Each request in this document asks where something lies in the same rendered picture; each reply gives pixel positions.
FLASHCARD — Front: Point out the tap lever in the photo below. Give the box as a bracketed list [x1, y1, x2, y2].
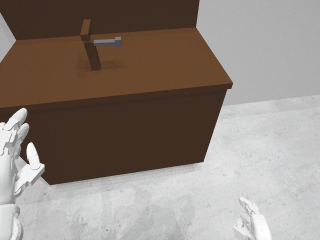
[93, 37, 122, 47]

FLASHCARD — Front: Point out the robot left forearm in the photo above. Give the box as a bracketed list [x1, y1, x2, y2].
[0, 204, 24, 240]

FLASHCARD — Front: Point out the counter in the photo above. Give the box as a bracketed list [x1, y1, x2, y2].
[0, 0, 233, 185]

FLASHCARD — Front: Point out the right robot hand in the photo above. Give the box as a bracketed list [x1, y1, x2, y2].
[234, 196, 273, 240]

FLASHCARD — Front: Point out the left robot hand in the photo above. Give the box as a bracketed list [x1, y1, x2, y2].
[0, 108, 45, 205]

